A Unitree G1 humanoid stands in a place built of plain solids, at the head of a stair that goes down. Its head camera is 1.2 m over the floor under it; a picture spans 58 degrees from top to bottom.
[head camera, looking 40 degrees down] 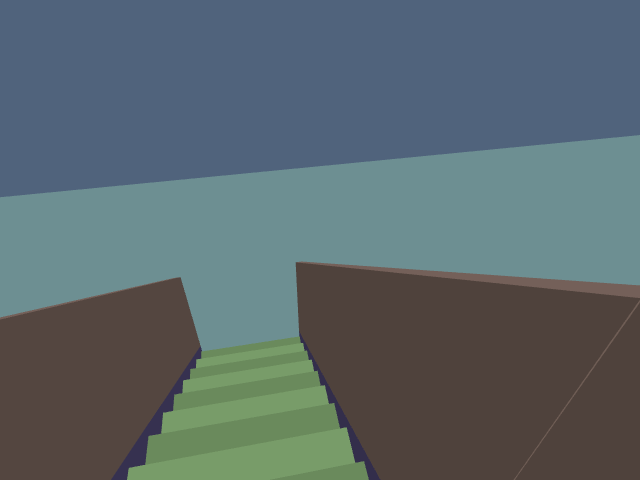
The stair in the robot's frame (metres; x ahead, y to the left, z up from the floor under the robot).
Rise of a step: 0.21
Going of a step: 0.24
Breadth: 0.91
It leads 11 degrees to the left of straight ahead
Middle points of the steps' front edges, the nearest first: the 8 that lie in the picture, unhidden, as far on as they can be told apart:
0.84 0.33 -0.64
1.07 0.37 -0.85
1.30 0.42 -1.06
1.53 0.46 -1.27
1.76 0.51 -1.48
2.00 0.55 -1.70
2.23 0.59 -1.91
2.46 0.64 -2.12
